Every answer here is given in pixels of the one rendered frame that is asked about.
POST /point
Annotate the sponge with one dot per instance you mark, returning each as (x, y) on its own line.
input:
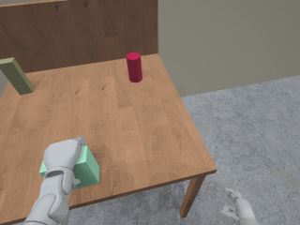
(86, 169)

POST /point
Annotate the table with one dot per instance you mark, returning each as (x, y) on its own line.
(74, 53)

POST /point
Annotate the robot left forearm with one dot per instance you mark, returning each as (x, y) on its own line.
(52, 207)

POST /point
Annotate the left robot hand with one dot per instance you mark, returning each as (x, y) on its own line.
(64, 154)

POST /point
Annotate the right robot hand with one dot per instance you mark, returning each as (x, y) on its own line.
(242, 210)

